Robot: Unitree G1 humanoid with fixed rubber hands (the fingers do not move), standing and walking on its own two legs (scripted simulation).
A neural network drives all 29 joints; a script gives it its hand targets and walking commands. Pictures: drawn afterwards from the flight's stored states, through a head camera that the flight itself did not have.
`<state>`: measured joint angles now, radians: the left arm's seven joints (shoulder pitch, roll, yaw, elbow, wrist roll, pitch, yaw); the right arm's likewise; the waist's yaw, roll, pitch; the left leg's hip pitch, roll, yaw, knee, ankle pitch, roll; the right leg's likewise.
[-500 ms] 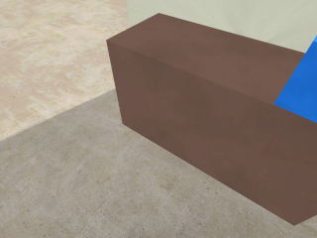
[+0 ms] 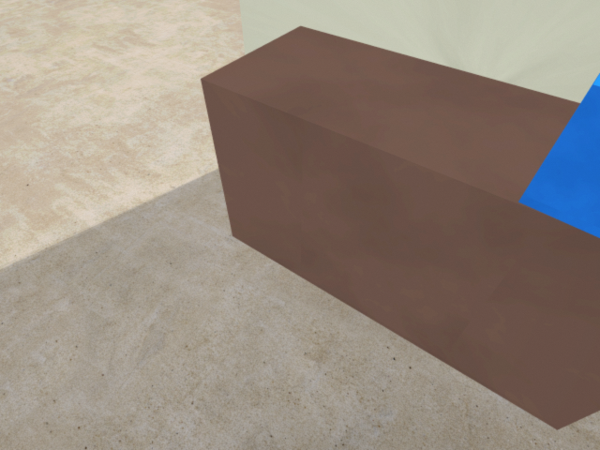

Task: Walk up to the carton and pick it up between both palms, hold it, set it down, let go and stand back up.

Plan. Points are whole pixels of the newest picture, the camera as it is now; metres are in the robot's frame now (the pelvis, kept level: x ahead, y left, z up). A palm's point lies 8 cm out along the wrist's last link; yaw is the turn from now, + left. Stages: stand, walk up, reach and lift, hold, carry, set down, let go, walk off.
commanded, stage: stand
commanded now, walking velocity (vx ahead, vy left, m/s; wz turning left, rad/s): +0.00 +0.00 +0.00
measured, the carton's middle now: out of the picture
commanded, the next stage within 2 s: none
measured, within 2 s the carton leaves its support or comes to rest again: neither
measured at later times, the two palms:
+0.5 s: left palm out of the picture -0.02 +0.20 -0.14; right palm out of the picture -0.02 -0.20 -0.14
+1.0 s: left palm out of the picture -0.04 +0.20 -0.14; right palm out of the picture -0.04 -0.19 -0.14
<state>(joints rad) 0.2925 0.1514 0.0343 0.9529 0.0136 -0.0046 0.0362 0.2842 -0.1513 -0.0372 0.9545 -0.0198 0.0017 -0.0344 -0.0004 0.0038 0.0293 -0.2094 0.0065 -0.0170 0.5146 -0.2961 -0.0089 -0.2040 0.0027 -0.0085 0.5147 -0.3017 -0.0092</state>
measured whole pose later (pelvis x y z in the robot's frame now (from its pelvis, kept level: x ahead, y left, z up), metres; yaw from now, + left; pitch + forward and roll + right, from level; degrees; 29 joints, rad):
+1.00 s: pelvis -0.01 +0.01 +0.01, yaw +0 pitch -2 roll +0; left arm 0.31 0.09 0.01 1.18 0.01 0.00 0.05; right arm 0.31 -0.09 -0.01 1.18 -0.01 0.00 -0.05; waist 0.00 0.00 0.05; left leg -0.15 0.00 -0.01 0.44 -0.25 0.00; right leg -0.14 0.00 0.00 0.43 -0.25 0.00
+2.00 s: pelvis -0.01 +0.01 +0.01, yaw +0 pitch -2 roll +0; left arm 0.33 0.08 0.01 1.17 0.01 -0.01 0.05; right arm 0.33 -0.08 -0.01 1.17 -0.01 -0.01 -0.05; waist 0.00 0.00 0.04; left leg -0.16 -0.01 0.00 0.43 -0.25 0.01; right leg -0.15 -0.01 0.00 0.43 -0.25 0.01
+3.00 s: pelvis +0.00 +0.01 +0.01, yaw +0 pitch -2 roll +0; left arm 0.34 0.08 0.01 1.17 0.00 -0.01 0.05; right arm 0.33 -0.08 -0.01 1.17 -0.01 -0.02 -0.04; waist 0.00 0.00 0.05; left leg -0.14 -0.01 0.00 0.42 -0.24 0.01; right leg -0.14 -0.01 0.01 0.42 -0.25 0.01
